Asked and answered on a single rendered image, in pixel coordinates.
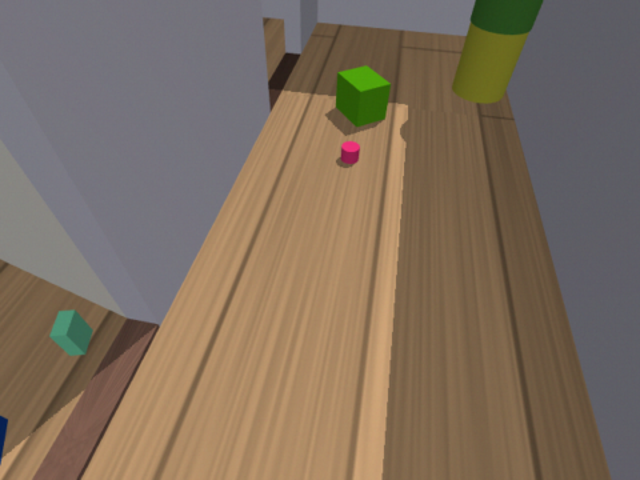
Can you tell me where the potted plant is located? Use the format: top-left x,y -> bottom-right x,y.
452,0 -> 543,103

